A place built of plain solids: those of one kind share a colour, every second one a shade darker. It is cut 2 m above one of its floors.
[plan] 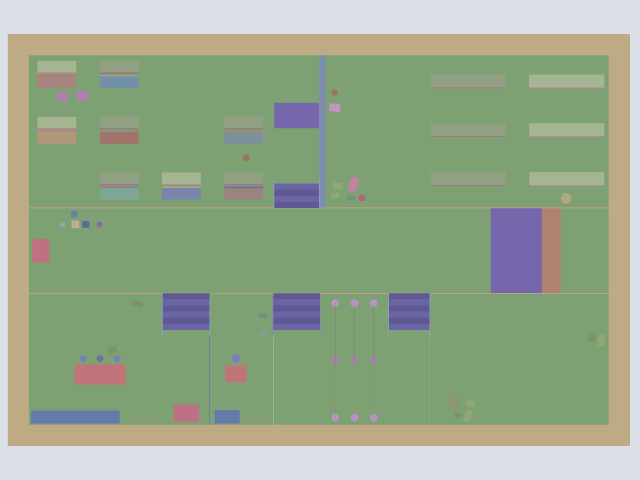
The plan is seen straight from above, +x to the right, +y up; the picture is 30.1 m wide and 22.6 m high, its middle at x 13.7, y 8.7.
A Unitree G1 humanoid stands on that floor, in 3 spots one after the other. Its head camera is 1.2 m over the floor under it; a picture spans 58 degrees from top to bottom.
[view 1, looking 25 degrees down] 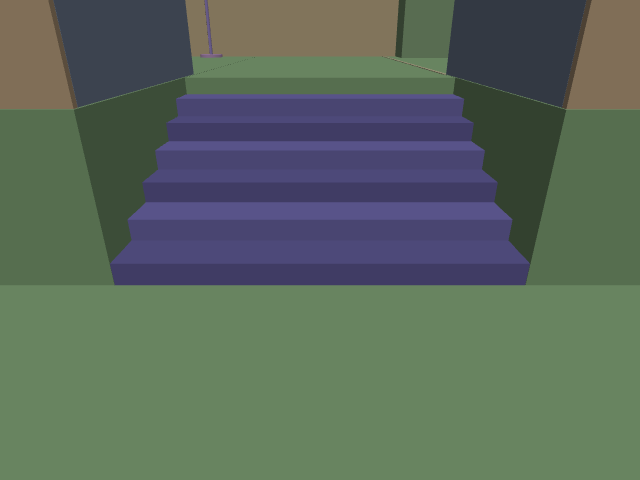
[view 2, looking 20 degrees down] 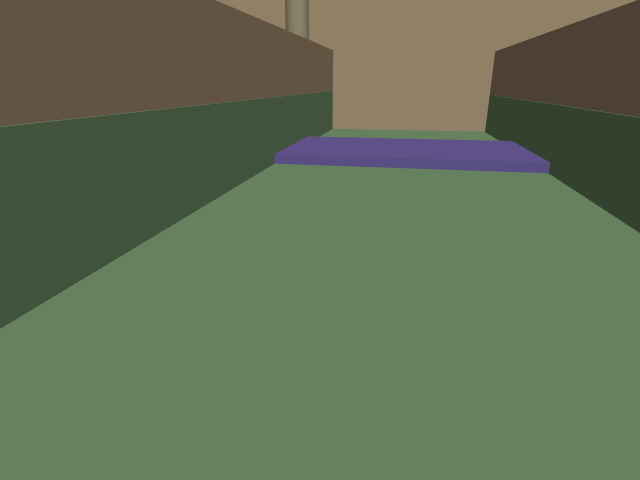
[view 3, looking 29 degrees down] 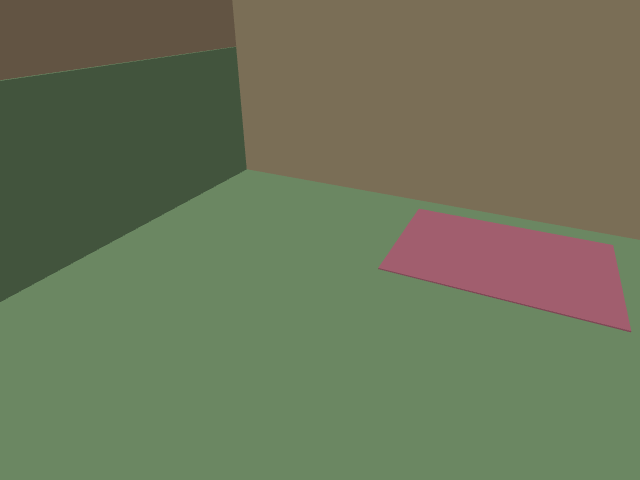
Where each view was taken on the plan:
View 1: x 12.60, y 8.20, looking -90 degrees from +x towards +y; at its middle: step_tread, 2.53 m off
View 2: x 15.20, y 8.20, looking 11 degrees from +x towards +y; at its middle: floor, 3.51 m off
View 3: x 2.75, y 8.20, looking -154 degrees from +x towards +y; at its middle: floor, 2.48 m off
